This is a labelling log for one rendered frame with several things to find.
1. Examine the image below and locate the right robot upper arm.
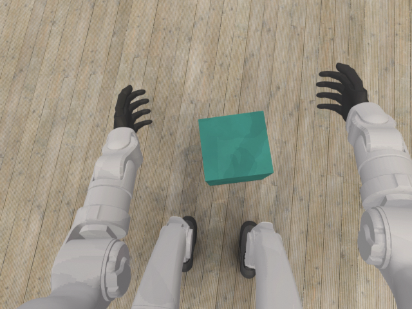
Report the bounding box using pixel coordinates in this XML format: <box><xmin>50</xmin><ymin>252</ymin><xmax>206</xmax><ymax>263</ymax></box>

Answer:
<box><xmin>357</xmin><ymin>206</ymin><xmax>412</xmax><ymax>309</ymax></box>

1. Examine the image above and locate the left robot forearm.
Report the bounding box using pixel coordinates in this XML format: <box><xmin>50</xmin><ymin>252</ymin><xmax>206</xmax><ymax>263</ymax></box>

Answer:
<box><xmin>50</xmin><ymin>127</ymin><xmax>144</xmax><ymax>290</ymax></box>

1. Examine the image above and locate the right robot forearm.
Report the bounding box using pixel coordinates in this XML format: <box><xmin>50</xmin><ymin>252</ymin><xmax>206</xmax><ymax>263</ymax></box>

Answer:
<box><xmin>346</xmin><ymin>102</ymin><xmax>412</xmax><ymax>210</ymax></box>

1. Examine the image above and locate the left robot upper arm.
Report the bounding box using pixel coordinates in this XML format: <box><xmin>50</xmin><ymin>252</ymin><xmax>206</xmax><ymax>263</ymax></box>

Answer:
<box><xmin>16</xmin><ymin>238</ymin><xmax>131</xmax><ymax>309</ymax></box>

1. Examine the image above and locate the robot foot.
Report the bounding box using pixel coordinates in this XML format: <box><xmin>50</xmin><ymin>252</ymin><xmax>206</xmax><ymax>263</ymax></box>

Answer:
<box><xmin>239</xmin><ymin>221</ymin><xmax>257</xmax><ymax>279</ymax></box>
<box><xmin>182</xmin><ymin>216</ymin><xmax>197</xmax><ymax>272</ymax></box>

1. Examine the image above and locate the left robot foot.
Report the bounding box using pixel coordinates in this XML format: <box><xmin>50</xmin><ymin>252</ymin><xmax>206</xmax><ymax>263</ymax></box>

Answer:
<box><xmin>182</xmin><ymin>216</ymin><xmax>197</xmax><ymax>272</ymax></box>

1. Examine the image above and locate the carton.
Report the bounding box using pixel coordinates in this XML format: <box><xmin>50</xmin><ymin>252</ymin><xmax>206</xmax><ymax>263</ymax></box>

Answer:
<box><xmin>198</xmin><ymin>111</ymin><xmax>274</xmax><ymax>186</ymax></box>

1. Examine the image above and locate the right robot foot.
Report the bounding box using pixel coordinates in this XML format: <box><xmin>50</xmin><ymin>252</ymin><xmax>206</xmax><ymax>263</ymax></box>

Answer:
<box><xmin>239</xmin><ymin>221</ymin><xmax>257</xmax><ymax>279</ymax></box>

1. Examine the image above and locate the robot right hand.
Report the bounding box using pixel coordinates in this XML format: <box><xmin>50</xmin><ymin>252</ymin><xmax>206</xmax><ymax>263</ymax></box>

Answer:
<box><xmin>316</xmin><ymin>62</ymin><xmax>369</xmax><ymax>122</ymax></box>

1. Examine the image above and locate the robot left hand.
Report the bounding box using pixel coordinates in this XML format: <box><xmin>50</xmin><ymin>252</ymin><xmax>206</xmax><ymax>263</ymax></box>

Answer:
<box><xmin>113</xmin><ymin>85</ymin><xmax>153</xmax><ymax>133</ymax></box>

